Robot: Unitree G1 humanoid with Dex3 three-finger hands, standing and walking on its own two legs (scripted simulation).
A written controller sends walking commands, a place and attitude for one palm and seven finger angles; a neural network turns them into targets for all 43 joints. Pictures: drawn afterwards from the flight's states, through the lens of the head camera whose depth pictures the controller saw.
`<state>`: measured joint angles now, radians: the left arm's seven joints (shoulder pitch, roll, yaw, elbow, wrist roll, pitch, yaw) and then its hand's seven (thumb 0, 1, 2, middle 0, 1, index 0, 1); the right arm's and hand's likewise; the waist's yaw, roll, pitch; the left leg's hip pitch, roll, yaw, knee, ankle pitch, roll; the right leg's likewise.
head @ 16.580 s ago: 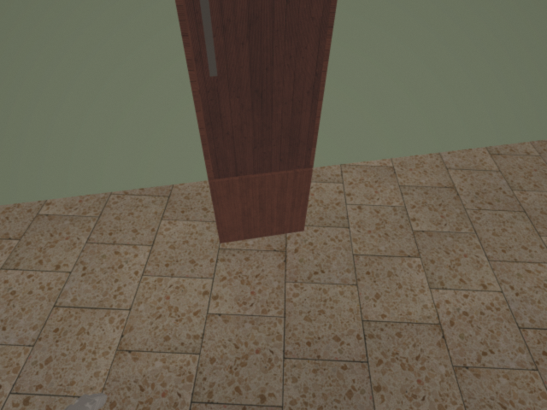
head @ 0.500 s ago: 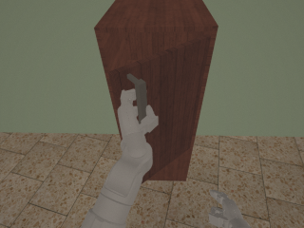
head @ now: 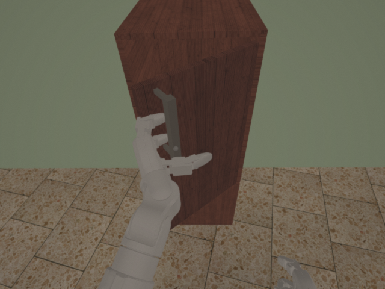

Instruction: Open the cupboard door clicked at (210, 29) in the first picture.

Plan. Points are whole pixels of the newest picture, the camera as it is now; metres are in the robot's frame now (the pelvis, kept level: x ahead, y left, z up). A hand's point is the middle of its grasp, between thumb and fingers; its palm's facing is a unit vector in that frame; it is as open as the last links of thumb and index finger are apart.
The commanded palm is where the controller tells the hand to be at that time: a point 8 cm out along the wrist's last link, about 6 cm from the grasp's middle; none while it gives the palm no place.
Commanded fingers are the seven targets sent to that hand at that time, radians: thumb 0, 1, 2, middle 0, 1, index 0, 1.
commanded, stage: open thumb and fingers to let go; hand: left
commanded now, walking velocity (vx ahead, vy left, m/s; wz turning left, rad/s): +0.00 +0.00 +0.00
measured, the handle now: (167, 127) +0.41 +0.09 +0.15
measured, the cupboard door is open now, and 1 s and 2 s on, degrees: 39 39 39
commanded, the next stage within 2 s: slide the hand sideways off the handle in 0.30 s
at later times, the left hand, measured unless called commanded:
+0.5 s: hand (184, 151) +0.33 +0.04 +0.16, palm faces +0.14 -0.99 -0.04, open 16.2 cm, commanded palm +0.29 +0.09 +0.15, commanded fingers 0.00 -0.50 0.30 -0.15 -0.30 -0.15 -0.30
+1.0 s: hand (167, 166) +0.29 +0.07 +0.16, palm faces -0.03 -1.00 +0.01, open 16.4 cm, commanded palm +0.25 +0.13 +0.15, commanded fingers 0.00 -0.50 0.30 -0.15 -0.30 -0.15 -0.30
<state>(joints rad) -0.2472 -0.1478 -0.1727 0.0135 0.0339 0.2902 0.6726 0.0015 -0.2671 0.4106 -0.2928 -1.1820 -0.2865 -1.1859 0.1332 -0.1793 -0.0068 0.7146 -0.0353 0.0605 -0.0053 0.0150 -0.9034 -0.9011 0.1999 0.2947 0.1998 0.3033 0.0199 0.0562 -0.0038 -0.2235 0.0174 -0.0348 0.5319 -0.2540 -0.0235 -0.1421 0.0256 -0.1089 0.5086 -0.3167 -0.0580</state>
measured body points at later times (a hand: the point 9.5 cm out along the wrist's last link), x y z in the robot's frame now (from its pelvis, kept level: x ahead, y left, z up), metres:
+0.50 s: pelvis -0.02 +0.03 +0.00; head -0.04 +0.02 +0.45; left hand +0.32 +0.10 +0.16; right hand +0.17 -0.17 -0.09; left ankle +0.02 +0.14 -0.73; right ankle -0.02 -0.08 -0.73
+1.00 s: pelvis -0.02 +0.03 +0.01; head -0.05 +0.02 +0.45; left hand +0.29 +0.13 +0.16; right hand +0.17 -0.18 -0.08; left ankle +0.02 +0.14 -0.73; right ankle -0.02 -0.08 -0.73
